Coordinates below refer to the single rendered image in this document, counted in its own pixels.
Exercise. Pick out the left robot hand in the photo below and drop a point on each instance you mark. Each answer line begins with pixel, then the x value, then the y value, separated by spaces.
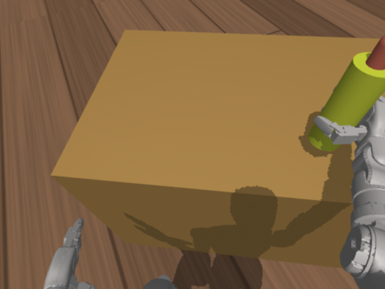
pixel 61 271

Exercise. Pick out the right robot hand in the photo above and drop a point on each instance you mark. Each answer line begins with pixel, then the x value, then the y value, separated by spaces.
pixel 371 125

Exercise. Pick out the right robot arm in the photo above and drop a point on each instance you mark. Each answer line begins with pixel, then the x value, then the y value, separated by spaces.
pixel 363 254

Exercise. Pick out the bottle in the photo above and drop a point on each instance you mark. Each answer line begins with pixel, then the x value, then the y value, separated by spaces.
pixel 357 91

